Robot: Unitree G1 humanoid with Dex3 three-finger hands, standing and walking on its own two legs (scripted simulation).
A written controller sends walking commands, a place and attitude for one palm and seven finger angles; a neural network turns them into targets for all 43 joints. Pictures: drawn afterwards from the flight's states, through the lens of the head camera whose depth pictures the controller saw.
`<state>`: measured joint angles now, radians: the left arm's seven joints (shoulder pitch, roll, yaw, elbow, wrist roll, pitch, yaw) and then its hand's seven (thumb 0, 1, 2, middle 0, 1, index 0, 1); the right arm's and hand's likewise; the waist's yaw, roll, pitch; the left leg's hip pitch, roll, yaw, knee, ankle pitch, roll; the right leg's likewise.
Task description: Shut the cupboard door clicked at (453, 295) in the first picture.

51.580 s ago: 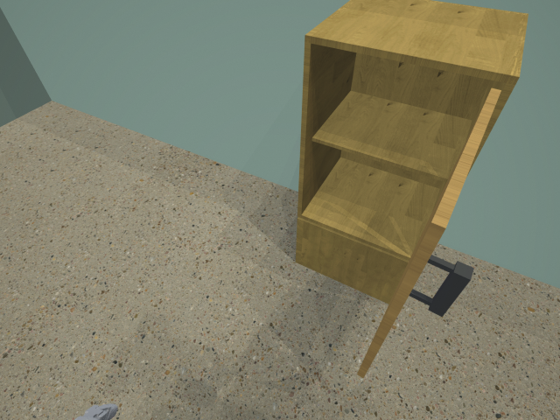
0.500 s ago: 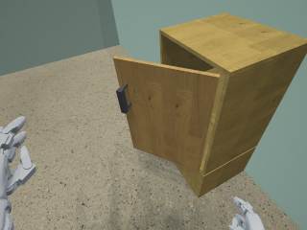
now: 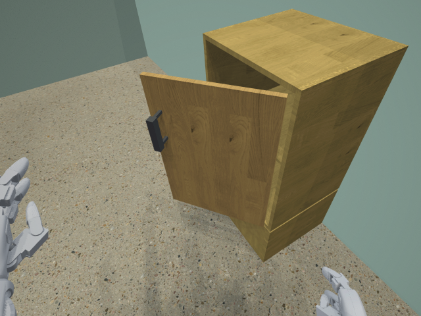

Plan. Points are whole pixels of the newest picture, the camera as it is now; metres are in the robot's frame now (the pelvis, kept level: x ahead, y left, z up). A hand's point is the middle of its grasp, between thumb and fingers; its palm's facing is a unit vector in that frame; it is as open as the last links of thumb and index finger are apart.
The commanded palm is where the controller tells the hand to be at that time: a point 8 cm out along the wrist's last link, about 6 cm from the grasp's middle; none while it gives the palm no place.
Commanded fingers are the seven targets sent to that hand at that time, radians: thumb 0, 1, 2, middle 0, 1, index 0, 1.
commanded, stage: step back with the hand held close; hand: left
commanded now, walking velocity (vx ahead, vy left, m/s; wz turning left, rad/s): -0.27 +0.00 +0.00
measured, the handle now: (159, 130) +0.64 +0.23 -0.02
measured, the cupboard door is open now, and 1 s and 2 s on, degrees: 37 37 37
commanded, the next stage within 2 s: stop stepping back and stand still in 1.26 s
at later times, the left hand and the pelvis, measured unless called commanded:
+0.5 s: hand out of the picture +0.14 +0.29 +0.15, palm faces +0.43 -0.77 -0.47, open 7.4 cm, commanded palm +0.08 +0.32 +0.17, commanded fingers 0.00 0.90 0.90 -0.20 -0.30 -0.20 -0.30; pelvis -0.06 +0.02 -0.01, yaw +0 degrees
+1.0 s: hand out of the picture +0.04 +0.30 +0.17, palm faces +0.53 -0.69 -0.50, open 7.4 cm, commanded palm -0.03 +0.32 +0.17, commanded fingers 0.00 0.90 0.90 -0.20 -0.30 -0.20 -0.30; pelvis -0.14 +0.01 -0.02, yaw +6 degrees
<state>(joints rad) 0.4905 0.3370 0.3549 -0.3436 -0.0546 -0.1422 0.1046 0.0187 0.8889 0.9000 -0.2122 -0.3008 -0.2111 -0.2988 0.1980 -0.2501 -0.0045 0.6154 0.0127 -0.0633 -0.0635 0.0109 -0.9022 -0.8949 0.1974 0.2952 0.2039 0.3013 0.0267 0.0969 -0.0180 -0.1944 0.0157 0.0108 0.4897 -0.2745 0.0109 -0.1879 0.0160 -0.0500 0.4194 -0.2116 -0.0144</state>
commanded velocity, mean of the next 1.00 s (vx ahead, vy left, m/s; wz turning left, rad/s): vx -0.32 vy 0.00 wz -0.02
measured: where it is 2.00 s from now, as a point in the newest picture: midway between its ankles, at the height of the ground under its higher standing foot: outside the picture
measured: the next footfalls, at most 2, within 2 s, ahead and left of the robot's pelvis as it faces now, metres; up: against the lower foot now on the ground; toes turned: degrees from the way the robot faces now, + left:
right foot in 0.98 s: -0.17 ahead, -0.12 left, +0.00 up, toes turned +9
left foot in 1.40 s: -0.06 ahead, +0.11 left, +0.02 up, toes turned +1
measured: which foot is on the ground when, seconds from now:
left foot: down 0.00-1.00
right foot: down 0.00-0.82, up 0.84-0.96, down 0.98-1.00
